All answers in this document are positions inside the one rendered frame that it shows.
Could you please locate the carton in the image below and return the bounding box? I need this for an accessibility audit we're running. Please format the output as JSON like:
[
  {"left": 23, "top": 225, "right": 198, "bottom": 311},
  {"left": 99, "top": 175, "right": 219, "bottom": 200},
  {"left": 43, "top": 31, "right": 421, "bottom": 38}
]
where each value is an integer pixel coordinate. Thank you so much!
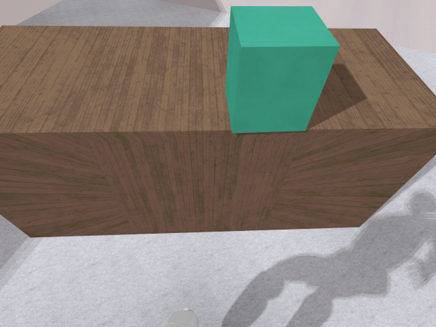
[{"left": 225, "top": 6, "right": 340, "bottom": 133}]

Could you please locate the pedestal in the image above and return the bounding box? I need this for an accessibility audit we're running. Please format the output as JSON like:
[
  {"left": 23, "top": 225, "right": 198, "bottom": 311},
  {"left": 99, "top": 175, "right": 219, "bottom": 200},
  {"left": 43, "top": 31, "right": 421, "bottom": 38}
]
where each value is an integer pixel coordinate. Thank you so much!
[{"left": 0, "top": 25, "right": 436, "bottom": 238}]

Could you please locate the left robot thigh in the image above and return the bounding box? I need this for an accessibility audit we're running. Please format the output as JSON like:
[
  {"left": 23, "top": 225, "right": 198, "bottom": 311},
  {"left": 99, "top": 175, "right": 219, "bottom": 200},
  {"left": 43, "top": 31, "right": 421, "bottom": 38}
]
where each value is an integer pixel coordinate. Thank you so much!
[{"left": 161, "top": 310, "right": 204, "bottom": 327}]

